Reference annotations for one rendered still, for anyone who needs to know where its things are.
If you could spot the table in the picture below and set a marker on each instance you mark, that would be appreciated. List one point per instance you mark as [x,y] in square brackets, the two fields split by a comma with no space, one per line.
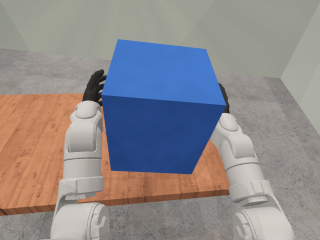
[32,141]

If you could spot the robot left forearm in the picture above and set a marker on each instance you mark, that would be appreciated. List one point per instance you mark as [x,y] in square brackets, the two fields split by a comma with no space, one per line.
[82,156]

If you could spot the left robot upper arm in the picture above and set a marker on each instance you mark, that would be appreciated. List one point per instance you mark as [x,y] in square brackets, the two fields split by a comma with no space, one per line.
[81,221]

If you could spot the robot right hand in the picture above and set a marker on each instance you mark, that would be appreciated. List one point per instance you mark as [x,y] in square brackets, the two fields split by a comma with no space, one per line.
[226,110]

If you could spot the carton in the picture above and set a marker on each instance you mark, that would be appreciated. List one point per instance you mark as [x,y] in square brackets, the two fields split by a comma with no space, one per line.
[161,104]

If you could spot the robot left hand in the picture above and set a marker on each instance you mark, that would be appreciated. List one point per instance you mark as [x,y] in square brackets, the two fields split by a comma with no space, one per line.
[91,92]

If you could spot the robot right forearm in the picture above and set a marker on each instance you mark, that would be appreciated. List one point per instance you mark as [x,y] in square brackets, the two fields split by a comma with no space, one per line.
[247,183]

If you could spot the right robot upper arm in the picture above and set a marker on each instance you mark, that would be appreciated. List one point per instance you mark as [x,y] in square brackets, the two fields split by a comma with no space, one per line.
[262,223]

